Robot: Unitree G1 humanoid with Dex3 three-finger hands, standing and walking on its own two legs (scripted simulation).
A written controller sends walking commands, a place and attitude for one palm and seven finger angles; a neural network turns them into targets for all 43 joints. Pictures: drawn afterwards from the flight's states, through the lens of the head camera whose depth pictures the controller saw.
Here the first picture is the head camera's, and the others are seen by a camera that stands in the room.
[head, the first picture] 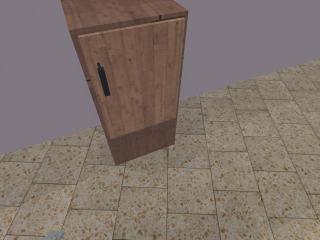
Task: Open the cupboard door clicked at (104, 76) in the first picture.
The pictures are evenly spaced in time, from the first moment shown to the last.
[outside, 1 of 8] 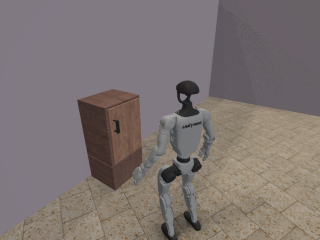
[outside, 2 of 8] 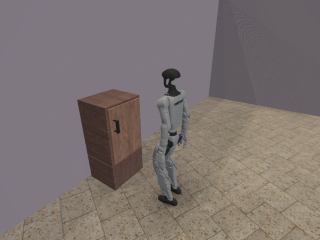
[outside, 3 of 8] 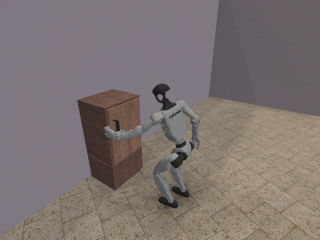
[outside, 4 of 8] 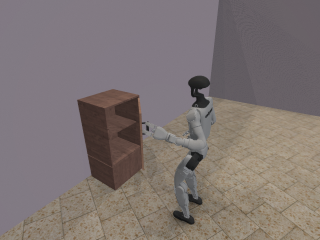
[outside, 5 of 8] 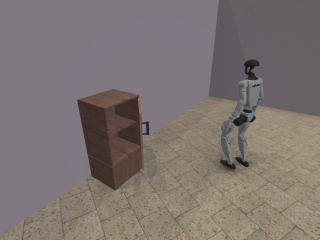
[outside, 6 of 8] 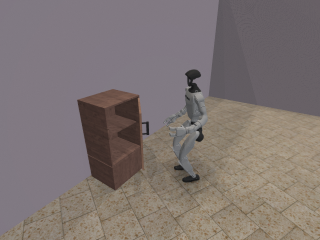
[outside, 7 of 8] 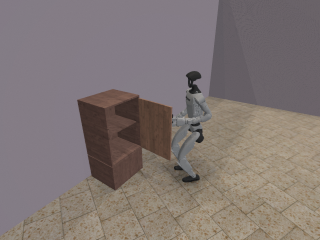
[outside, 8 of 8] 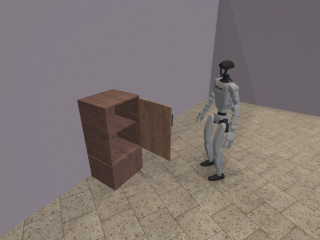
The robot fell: no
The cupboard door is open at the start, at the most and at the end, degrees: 0 86 85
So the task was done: yes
